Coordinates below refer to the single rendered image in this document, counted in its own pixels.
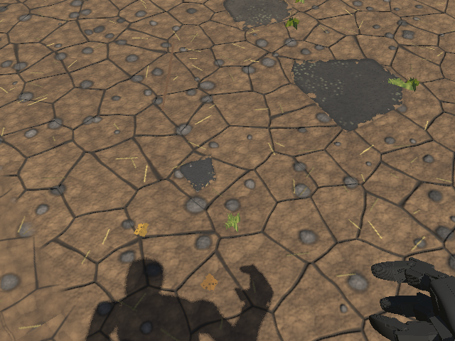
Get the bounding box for robot right hand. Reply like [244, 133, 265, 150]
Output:
[369, 257, 455, 341]

